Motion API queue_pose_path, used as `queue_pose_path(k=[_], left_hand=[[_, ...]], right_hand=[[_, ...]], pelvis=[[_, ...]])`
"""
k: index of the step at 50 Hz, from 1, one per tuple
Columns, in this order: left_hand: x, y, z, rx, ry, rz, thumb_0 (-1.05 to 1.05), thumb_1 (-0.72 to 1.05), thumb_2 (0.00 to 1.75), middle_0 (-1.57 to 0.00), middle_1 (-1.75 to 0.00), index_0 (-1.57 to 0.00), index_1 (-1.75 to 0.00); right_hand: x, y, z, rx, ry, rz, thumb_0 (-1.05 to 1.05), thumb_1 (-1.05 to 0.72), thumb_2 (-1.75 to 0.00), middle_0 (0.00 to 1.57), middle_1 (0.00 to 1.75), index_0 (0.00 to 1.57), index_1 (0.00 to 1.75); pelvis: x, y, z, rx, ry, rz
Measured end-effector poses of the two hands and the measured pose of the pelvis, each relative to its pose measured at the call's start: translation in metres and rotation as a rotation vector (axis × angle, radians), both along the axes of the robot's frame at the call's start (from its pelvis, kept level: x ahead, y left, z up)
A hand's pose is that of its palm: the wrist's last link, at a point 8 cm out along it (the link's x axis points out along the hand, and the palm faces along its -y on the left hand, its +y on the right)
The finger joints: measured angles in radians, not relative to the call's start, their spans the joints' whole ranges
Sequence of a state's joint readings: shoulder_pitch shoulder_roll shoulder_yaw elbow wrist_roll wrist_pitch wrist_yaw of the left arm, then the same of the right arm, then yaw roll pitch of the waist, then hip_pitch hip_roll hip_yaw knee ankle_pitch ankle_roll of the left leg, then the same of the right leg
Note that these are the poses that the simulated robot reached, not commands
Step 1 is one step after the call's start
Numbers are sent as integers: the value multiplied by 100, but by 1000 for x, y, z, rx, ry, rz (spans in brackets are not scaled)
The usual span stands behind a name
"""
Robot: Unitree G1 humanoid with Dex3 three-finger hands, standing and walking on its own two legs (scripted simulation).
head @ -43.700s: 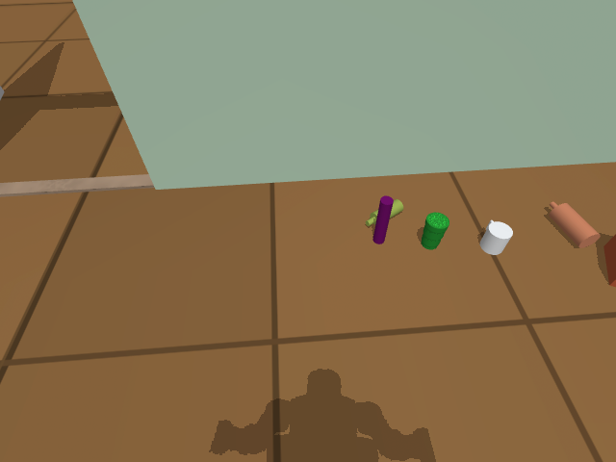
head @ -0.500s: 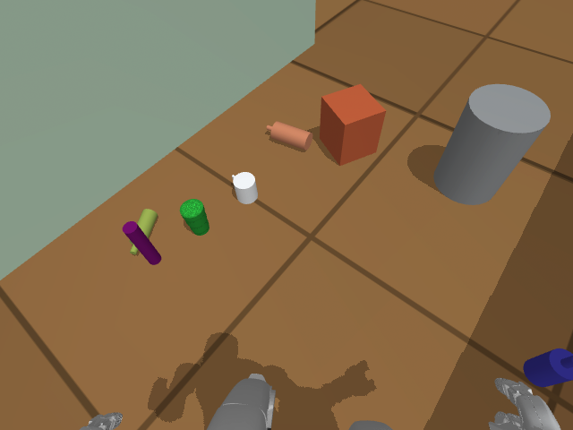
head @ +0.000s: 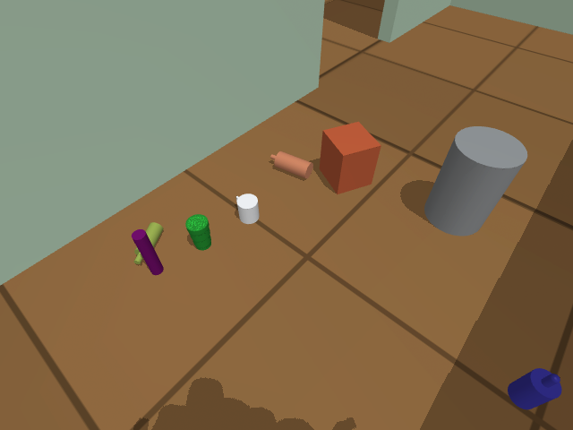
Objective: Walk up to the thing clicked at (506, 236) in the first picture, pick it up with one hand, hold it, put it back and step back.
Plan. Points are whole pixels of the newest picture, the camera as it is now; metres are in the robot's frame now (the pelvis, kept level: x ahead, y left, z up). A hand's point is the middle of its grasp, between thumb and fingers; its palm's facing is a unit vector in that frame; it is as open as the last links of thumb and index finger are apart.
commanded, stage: step back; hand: left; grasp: from above
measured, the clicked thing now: (245, 207) +1.12 +0.26 -0.71
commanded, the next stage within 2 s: stand in 0.66 s
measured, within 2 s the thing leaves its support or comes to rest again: neither
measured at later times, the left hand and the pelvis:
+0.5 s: hand out of the picture +0.11 +0.28 -0.15, palm faces +0.04 -0.93 -0.36, open 7.4 cm; pelvis +0.03 +0.01 +0.00, yaw +2 degrees
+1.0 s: hand out of the picture +0.11 +0.28 -0.14, palm faces -0.01 -0.94 -0.34, open 7.4 cm; pelvis +0.03 +0.02 +0.02, yaw +1 degrees
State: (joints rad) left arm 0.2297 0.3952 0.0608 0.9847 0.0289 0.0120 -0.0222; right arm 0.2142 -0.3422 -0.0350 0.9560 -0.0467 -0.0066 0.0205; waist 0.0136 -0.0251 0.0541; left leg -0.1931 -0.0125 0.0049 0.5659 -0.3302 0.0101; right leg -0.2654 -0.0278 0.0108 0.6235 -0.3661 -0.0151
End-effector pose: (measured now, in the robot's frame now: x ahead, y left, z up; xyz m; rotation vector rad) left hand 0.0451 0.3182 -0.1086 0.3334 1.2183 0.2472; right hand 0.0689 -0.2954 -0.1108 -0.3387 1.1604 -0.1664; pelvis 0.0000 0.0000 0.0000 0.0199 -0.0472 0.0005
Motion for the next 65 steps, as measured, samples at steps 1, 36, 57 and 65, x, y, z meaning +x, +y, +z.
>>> queue_pose_path(k=[1, 36, 57, 65], left_hand=[[-1, -4, 1, 4, 2, 2, 1, 90, 89, -20, -30, -21, -30], [76, 5, 5, -32, -55, -10, 1, 90, 89, -20, -30, -21, -30], [47, 0, 7, -36, 28, -11, 1, 90, 89, -20, -30, -21, -30], [40, -1, 8, -33, 31, -9, 1, 90, 89, -20, -30, -21, -30]], right_hand=[[2, -4, -2, 1, 2, -3, 1, -90, -90, 21, 30, 21, 30], [91, 32, 12, 15, -38, 21, 1, -91, -90, 21, 30, 20, 30], [40, 20, 9, 13, 63, -29, 1, -91, -90, 20, 30, 20, 30], [30, 18, 8, 15, 78, -33, 1, -91, -90, 20, 30, 20, 30]], pelvis=[[0, -2, 0, -15, -5, 3], [39, 21, 13, -28, 13, 23], [31, 19, 19, -21, 5, 21], [28, 17, 19, -22, 3, 23]])
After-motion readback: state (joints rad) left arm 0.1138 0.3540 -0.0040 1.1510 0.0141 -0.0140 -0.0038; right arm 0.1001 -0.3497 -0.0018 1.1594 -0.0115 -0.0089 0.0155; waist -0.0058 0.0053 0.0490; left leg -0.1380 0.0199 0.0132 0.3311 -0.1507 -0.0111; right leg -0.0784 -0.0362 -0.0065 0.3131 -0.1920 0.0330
